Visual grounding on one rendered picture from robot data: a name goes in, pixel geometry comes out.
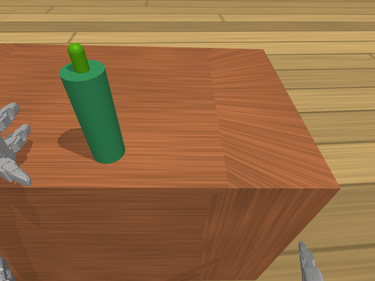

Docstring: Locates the right robot hand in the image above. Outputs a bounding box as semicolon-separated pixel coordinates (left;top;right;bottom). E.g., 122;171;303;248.
299;241;324;281

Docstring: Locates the bottle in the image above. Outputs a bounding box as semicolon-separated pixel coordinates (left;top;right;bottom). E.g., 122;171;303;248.
59;43;125;164

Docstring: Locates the left robot arm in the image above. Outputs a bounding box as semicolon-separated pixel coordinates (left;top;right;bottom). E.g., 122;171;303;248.
0;256;16;281

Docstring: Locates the left robot hand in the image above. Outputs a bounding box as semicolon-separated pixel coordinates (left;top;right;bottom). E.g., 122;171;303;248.
0;102;32;186

